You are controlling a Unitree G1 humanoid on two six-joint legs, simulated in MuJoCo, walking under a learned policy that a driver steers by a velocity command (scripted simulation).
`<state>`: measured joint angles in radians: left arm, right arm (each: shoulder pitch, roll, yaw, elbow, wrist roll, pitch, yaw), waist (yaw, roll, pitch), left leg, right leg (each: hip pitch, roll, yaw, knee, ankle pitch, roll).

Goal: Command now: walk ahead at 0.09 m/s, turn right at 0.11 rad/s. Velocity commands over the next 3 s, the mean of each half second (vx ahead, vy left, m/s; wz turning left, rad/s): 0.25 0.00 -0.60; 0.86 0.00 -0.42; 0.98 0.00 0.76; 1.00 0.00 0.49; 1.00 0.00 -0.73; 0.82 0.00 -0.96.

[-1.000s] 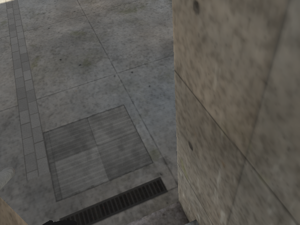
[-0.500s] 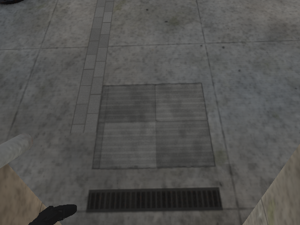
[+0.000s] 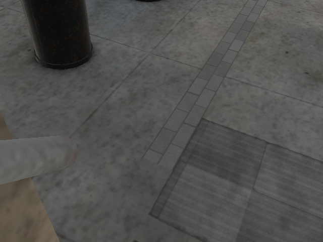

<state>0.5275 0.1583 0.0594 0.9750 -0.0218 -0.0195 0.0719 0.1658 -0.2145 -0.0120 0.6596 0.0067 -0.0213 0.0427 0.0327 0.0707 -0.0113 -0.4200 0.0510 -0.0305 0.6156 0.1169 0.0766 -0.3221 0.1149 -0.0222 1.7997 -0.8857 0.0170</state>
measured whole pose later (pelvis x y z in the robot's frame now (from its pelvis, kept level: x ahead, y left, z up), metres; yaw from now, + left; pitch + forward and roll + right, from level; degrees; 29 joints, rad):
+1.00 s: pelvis +0.34 -0.39 -0.30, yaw -32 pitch +2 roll +0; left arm 0.59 0.07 0.00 1.14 0.02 -0.06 0.03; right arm 0.14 -0.10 -0.02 0.69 0.06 -0.03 0.01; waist 0.04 0.06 -0.07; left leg -1.08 0.03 -0.07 1.66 -0.20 0.04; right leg -0.18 0.09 -0.10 0.91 -0.78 -0.12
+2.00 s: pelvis +1.21 -0.72 -0.25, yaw +7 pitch +2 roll +1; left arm 0.48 0.21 0.01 0.92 -0.05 -0.11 0.01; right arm 0.05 -0.20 -0.01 0.57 -0.01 -0.09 0.03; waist 0.07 -0.01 0.02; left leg -0.48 -0.01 0.10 0.69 -0.25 0.06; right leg -0.19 -0.05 0.09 1.25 -0.38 -0.05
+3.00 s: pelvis +2.06 -0.84 -0.23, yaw -46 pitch +1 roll +3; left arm 0.11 0.36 0.09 0.55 -0.03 0.01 0.00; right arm 0.26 -0.29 -0.09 0.73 -0.01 -0.08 -0.02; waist -0.05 -0.06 0.10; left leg -0.21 -0.02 0.10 0.42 -0.22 0.00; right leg -0.69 -0.05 0.01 1.21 -0.37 0.02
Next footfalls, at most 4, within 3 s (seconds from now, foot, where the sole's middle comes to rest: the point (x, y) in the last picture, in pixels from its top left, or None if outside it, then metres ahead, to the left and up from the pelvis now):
0.72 right None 0.21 -0.36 -1.00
1.16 left None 0.64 -0.54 -1.00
1.48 right None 0.90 -0.91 -1.00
1.92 left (260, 145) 1.31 -0.60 -1.00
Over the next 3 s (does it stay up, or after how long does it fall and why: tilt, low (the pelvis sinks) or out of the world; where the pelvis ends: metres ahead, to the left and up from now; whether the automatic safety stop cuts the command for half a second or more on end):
stays up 2.06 -0.84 -0.23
